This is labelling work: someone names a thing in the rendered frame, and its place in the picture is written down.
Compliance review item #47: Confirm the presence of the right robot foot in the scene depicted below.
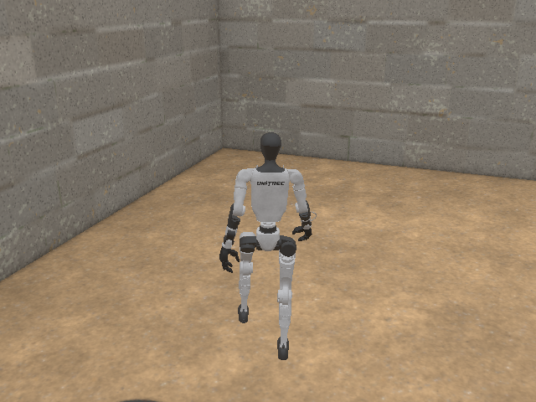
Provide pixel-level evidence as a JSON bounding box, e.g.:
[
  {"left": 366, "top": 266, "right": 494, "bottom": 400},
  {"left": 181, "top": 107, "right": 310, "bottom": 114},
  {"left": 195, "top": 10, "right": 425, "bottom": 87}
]
[{"left": 277, "top": 337, "right": 289, "bottom": 360}]

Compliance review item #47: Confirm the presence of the left robot hand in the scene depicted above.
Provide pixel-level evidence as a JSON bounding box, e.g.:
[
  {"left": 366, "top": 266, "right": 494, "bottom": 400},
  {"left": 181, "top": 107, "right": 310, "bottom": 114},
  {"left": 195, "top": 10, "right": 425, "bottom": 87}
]
[{"left": 219, "top": 246, "right": 240, "bottom": 273}]

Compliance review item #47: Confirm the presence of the robot right upper arm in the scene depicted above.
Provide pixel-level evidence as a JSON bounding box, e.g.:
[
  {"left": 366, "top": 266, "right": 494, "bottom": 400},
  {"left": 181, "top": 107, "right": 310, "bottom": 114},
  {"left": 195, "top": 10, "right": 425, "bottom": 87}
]
[{"left": 287, "top": 169, "right": 308, "bottom": 214}]

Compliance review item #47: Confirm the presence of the robot right forearm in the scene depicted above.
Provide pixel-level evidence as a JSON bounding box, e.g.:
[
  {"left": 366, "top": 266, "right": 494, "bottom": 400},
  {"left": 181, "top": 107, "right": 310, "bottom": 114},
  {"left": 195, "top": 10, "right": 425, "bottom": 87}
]
[{"left": 299, "top": 201, "right": 312, "bottom": 229}]

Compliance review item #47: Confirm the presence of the humanoid robot torso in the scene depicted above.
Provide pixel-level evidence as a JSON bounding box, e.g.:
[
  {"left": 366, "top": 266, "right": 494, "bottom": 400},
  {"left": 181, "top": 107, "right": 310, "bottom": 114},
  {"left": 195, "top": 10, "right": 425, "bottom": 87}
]
[{"left": 250, "top": 165, "right": 290, "bottom": 251}]

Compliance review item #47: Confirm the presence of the robot left forearm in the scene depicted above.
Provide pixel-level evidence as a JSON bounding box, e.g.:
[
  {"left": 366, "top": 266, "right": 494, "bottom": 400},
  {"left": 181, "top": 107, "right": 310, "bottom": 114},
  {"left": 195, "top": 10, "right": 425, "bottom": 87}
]
[{"left": 222, "top": 204, "right": 240, "bottom": 249}]

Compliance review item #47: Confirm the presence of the right robot hand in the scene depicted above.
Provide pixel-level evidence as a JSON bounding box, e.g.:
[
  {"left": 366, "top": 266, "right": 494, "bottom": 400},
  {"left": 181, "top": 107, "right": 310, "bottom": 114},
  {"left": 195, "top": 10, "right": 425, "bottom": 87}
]
[{"left": 292, "top": 226, "right": 312, "bottom": 241}]

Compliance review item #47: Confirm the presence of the robot left upper arm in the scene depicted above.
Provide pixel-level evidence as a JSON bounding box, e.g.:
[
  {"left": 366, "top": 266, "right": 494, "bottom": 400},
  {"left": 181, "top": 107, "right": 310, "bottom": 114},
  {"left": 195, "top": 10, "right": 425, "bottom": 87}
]
[{"left": 232, "top": 168, "right": 253, "bottom": 216}]

